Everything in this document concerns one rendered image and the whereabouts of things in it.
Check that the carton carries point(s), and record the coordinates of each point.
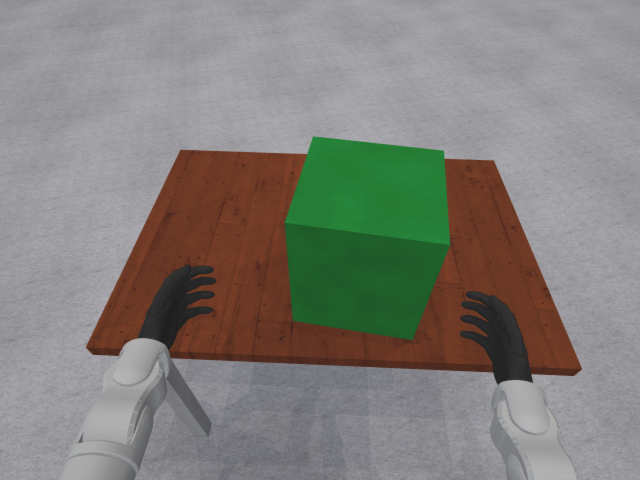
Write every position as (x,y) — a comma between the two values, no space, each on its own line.
(367,233)

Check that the table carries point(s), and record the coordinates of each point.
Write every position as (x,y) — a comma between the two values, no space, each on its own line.
(227,210)

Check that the left robot forearm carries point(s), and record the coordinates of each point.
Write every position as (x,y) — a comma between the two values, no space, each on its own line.
(114,435)

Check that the right robot hand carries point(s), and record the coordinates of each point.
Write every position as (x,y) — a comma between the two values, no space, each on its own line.
(504,344)

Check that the left robot hand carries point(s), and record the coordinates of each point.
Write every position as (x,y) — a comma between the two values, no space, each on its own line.
(168,313)

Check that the right robot forearm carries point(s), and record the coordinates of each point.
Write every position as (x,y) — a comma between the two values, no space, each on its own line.
(527,434)

